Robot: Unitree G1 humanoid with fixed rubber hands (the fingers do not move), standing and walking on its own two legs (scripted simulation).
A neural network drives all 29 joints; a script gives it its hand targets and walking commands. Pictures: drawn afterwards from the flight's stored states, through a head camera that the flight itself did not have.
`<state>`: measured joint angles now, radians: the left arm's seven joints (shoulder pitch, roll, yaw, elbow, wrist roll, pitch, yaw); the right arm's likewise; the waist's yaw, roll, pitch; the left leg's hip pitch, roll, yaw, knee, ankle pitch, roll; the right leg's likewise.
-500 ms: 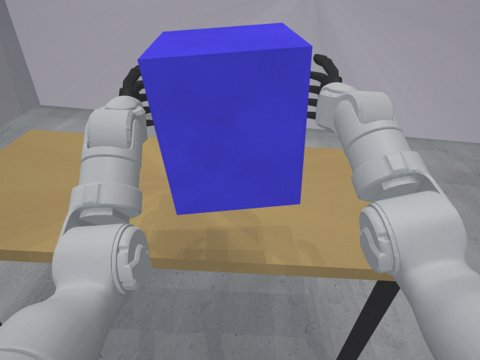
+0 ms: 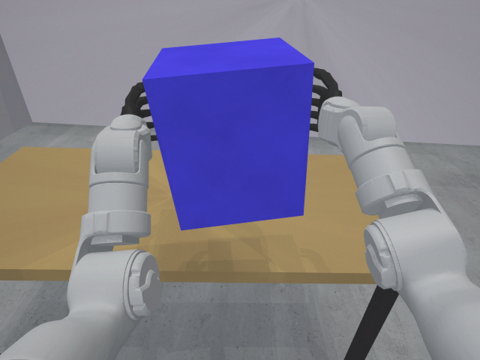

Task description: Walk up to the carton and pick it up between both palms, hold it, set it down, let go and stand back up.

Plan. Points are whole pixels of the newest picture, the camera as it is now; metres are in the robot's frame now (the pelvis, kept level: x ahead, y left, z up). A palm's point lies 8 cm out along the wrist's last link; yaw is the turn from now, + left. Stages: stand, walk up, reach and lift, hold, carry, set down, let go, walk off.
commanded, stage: hold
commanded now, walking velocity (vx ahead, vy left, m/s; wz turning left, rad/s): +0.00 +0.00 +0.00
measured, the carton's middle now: (231, 130) +0.40 +0.00 +0.27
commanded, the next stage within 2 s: none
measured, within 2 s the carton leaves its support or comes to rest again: neither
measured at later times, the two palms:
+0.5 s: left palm (128, 123) +0.36 +0.16 +0.30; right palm (325, 108) +0.35 -0.14 +0.33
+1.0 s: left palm (132, 122) +0.35 +0.15 +0.31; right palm (332, 105) +0.35 -0.15 +0.34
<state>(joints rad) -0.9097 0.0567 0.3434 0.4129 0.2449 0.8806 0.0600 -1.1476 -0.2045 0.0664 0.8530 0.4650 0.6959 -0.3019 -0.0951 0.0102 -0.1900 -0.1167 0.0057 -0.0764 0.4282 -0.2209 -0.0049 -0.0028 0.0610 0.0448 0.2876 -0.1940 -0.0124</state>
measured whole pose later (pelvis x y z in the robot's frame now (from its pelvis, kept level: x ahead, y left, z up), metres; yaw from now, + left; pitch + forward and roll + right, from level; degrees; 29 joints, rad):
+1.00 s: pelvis -0.01 -0.01 +0.00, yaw +1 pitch -3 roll -2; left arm -0.99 0.10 0.35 0.55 0.21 0.83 0.06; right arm -1.22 -0.21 0.06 0.94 0.45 0.68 -0.31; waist -0.09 0.01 -0.23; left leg -0.17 0.01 -0.10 0.41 -0.18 -0.02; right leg -0.06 0.07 0.02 0.28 -0.17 -0.03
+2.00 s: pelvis -0.01 -0.01 +0.00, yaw +1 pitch -3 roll -2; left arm -0.97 0.09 0.37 0.51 0.21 0.84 0.06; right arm -1.20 -0.20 0.06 0.90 0.44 0.69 -0.31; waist -0.09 0.01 -0.23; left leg -0.17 0.01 -0.09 0.41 -0.19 -0.02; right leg -0.06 0.07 0.03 0.29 -0.17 -0.02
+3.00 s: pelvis -0.01 -0.01 +0.00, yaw +2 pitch -3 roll -2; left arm -0.98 0.12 0.34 0.52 0.21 0.83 0.04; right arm -1.20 -0.18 0.05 0.90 0.44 0.69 -0.33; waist -0.10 -0.01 -0.22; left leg -0.17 0.01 -0.11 0.41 -0.18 -0.03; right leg -0.06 0.07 0.02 0.29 -0.17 -0.03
